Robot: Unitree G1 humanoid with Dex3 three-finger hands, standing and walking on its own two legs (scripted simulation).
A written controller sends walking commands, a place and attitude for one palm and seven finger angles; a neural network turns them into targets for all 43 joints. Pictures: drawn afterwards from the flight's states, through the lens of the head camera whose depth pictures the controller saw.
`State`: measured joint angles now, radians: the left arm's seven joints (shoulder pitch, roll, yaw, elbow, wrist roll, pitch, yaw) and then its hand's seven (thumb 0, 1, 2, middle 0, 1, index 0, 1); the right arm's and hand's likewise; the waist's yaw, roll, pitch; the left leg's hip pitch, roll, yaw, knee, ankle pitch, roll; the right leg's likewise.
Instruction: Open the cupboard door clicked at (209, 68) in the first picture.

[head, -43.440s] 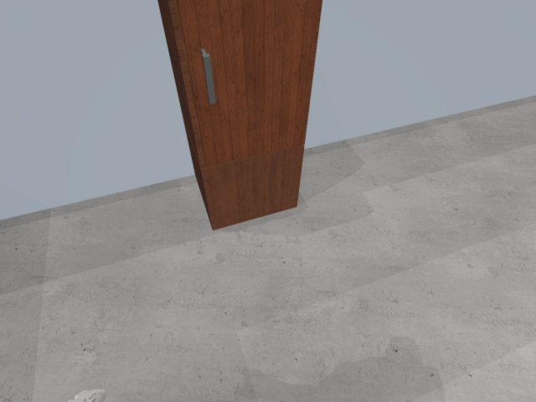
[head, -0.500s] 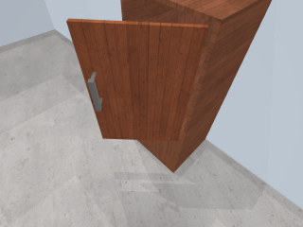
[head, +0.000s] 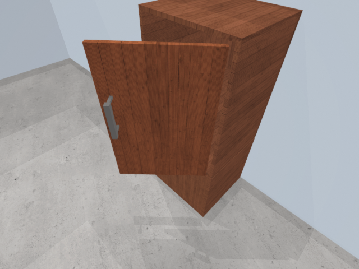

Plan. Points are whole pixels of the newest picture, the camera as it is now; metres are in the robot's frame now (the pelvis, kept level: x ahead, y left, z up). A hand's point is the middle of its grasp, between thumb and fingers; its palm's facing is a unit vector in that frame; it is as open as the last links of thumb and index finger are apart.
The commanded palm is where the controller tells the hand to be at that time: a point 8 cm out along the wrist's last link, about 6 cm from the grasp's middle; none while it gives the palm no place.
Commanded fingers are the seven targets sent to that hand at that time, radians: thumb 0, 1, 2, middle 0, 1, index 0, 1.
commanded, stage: come to a stop and stand still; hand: left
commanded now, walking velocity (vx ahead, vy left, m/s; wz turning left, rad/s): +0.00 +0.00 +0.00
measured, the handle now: (112, 117) +0.56 +0.26 +0.01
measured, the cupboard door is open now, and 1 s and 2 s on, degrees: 44 44 44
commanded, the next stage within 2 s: look again from close up in 1.12 s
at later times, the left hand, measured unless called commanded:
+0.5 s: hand out of the picture -0.03 +0.21 -0.17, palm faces +0.01 -0.97 -0.23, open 7.3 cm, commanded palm none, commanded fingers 0.00 0.90 0.90 -0.20 -0.30 -0.20 -0.30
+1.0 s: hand out of the picture -0.04 +0.20 -0.18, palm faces +0.02 -0.99 -0.15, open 7.3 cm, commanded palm none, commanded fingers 0.00 0.90 0.90 -0.20 -0.30 -0.20 -0.30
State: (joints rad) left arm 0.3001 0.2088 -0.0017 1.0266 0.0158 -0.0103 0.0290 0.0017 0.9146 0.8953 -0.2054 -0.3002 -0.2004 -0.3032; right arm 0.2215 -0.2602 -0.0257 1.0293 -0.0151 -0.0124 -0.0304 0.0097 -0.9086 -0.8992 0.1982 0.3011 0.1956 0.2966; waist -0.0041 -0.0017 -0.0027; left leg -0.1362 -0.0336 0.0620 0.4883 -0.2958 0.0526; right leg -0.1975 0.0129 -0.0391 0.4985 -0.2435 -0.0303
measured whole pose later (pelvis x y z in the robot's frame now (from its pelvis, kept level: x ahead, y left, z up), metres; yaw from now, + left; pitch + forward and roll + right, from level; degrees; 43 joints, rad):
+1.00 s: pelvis -0.02 +0.04 +0.01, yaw +0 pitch -2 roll +0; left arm 0.32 0.15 -0.01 1.10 0.03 0.00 0.04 0.00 0.91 0.90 -0.20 -0.30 -0.20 -0.30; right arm 0.24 -0.15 0.00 1.13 -0.01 -0.01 -0.02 0.01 -0.92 -0.90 0.20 0.30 0.20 0.30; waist 0.01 -0.04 0.02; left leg -0.15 -0.08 0.08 0.39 -0.20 0.10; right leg -0.21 -0.03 -0.02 0.40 -0.15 0.03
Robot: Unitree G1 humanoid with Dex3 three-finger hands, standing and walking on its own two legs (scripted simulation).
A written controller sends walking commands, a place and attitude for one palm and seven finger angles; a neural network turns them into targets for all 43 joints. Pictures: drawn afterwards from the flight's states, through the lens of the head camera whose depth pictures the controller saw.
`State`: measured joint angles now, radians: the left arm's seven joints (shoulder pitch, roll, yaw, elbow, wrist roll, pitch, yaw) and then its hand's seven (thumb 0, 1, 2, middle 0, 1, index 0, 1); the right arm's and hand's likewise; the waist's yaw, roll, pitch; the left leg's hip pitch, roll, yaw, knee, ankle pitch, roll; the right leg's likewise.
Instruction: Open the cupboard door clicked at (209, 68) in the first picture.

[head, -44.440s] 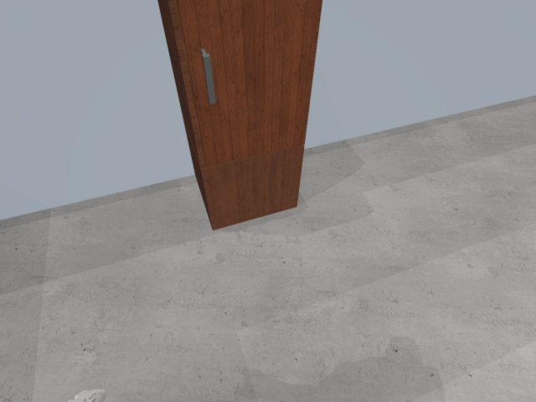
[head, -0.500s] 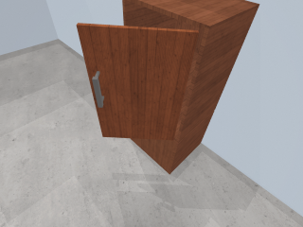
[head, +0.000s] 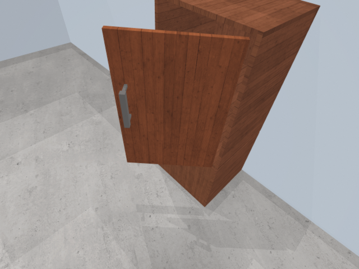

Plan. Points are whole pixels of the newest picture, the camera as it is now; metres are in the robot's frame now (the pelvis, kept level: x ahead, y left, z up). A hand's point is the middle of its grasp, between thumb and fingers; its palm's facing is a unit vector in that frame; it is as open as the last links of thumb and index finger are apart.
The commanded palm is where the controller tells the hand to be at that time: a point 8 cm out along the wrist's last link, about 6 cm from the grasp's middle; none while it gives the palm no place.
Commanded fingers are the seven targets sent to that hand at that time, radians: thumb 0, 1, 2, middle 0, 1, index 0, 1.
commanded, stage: come to a stop and stand still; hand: left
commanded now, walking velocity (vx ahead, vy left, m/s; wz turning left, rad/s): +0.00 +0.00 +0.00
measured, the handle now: (126, 106) +0.59 +0.22 +0.01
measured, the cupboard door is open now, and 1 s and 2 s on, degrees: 44 44 44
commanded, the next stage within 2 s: look again from close up in 0.12 s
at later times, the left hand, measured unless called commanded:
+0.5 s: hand out of the picture +0.00 +0.17 -0.18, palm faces +0.01 -0.99 -0.16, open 7.3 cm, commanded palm none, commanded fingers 0.00 0.90 0.90 -0.20 -0.30 -0.20 -0.30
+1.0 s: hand (97, 236) +0.20 +0.20 -0.04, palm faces +0.27 -0.95 -0.15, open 7.5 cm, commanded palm +0.13 +0.23 -0.06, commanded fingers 0.00 0.64 0.79 -0.22 -0.47 -0.22 -0.47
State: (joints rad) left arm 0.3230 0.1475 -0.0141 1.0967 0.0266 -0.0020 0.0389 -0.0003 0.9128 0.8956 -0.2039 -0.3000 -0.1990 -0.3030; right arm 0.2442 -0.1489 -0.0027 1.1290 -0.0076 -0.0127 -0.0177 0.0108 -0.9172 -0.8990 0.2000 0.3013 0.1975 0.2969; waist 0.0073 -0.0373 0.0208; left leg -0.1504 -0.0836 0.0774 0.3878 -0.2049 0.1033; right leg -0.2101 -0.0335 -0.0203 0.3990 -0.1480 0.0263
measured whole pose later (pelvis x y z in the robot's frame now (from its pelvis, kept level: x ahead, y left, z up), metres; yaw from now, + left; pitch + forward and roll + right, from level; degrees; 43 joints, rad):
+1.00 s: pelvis +0.02 -0.01 -0.02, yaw +3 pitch +2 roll +1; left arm 0.44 0.21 0.07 0.18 -0.16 -0.13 0.08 0.04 0.89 0.86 -0.21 -0.35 -0.20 -0.35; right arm 0.37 -0.24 0.00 0.80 0.03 -0.28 -0.04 0.02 -0.92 -0.90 0.20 0.30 0.20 0.30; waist -0.05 0.00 -0.07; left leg -0.34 -0.12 0.05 0.62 -0.33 0.08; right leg -0.42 -0.03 -0.04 0.68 -0.29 -0.03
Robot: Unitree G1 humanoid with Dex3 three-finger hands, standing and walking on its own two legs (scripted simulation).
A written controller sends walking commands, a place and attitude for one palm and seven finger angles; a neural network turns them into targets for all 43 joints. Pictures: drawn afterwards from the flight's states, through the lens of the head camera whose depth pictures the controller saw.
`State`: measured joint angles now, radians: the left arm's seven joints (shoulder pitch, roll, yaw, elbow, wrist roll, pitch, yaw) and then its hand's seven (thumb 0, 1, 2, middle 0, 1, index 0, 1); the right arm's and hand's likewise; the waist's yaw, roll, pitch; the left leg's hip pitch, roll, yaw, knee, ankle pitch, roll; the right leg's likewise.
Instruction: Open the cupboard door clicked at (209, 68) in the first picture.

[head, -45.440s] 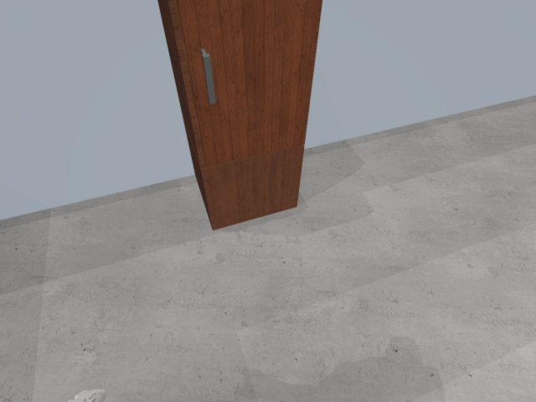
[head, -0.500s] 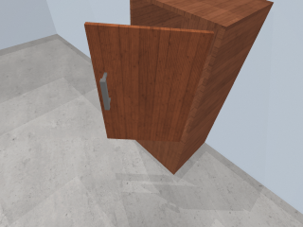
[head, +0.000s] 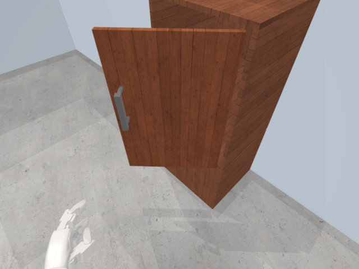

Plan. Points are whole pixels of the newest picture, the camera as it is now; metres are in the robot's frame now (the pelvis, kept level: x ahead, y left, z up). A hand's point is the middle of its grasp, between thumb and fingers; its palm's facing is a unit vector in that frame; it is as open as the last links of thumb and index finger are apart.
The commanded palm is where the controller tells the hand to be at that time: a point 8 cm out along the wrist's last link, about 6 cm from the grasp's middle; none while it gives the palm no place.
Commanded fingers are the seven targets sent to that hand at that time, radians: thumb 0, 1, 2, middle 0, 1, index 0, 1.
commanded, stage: raise the hand with hooked fingers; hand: left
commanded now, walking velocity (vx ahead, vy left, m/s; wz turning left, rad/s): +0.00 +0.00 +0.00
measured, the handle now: (123, 109) +0.58 +0.19 +0.03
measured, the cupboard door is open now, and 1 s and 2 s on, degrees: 44 44 44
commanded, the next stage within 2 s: move the hooked fingers beside the handle in 1.90 s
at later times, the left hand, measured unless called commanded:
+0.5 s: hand (100, 238) +0.20 +0.18 -0.02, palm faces -0.02 -1.00 -0.07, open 10.2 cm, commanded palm +0.18 +0.24 -0.01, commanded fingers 0.00 0.06 0.54 -0.26 -0.84 -0.26 -0.84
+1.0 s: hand (81, 212) +0.25 +0.23 +0.01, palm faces +0.00 -1.00 -0.04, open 13.1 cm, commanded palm +0.23 +0.28 +0.02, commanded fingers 0.00 -0.50 0.30 -0.30 -1.20 -0.30 -1.20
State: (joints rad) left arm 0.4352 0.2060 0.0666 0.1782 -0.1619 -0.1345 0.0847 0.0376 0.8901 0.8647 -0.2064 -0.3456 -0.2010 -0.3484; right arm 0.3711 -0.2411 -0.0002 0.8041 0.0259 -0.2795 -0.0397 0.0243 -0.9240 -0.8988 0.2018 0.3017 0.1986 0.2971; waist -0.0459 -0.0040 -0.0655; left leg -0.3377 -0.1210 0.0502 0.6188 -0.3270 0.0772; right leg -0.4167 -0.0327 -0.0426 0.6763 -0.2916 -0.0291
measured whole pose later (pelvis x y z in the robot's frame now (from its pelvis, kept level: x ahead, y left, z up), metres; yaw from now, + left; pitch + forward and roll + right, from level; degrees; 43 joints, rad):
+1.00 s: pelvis +0.00 -0.02 -0.04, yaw +0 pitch +13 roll -2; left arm 0.19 0.35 0.35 0.24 -0.38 -0.38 -0.45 -0.01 -0.30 0.38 -0.29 -1.07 -0.29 -1.08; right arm 0.27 -0.29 0.02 0.54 0.04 -0.23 -0.06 0.02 -0.90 -0.90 0.20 0.30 0.20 0.30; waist -0.01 0.00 -0.10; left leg -0.73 -0.04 0.01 1.01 -0.50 0.07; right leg -0.75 0.03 -0.10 0.94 -0.41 -0.06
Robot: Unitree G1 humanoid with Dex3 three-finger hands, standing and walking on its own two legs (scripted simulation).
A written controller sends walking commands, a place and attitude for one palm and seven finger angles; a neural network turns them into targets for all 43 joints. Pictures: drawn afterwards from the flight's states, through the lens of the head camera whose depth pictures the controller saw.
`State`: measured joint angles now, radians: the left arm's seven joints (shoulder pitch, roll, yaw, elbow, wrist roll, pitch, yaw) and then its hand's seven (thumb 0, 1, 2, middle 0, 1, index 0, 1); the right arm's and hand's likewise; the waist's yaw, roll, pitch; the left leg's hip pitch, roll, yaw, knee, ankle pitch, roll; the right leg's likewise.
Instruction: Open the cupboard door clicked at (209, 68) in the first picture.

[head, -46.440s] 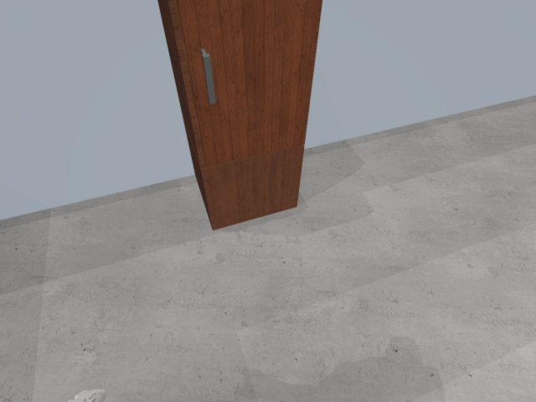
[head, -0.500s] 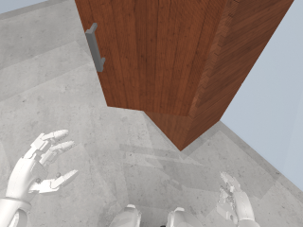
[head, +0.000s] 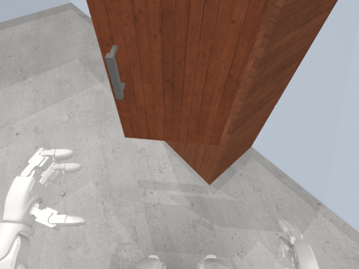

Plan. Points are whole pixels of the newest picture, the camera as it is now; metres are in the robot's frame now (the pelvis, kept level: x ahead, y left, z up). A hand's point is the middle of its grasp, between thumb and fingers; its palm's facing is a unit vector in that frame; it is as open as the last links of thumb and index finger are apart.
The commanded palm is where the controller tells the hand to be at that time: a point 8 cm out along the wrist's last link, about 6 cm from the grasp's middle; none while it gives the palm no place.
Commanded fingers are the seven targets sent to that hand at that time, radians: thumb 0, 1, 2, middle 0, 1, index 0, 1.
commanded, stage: raise the hand with hooked fingers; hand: left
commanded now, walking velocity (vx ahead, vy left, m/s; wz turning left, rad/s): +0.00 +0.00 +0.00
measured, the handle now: (117, 73) +0.58 +0.21 +0.07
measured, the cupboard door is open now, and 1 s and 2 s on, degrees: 44 44 44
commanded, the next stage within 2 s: move the hooked fingers beside the handle in 0.90 s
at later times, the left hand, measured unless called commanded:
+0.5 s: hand (36, 161) +0.30 +0.30 +0.08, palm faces +0.00 -1.00 -0.03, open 14.0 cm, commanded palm +0.27 +0.35 +0.08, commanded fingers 0.00 -0.50 0.30 -0.30 -1.20 -0.30 -1.20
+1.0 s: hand (46, 165) +0.29 +0.28 +0.08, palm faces +0.01 -1.00 -0.03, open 14.0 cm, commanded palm +0.27 +0.33 +0.08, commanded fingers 0.00 -0.50 0.30 -0.30 -1.20 -0.30 -1.20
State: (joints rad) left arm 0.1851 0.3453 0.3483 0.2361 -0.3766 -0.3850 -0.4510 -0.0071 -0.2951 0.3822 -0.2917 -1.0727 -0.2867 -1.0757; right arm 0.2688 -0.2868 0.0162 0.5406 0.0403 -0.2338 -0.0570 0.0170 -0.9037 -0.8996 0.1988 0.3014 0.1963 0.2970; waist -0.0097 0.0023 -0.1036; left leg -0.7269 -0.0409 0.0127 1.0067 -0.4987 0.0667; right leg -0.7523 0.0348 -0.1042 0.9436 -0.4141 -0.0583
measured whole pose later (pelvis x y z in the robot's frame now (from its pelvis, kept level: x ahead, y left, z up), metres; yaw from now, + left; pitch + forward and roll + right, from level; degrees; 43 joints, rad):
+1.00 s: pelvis +0.00 +0.01 +0.01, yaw +0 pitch +11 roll -2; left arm -0.03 0.42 0.42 0.42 -0.36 -0.28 -0.52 -0.02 -0.49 0.30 -0.30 -1.20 -0.30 -1.20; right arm 0.28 -0.27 0.05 0.54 0.04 -0.18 -0.06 0.02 -0.90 -0.90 0.20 0.30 0.20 0.30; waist 0.00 0.02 -0.10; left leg -0.65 -0.05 0.01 0.92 -0.46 0.08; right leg -0.68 0.03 -0.10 0.85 -0.37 -0.04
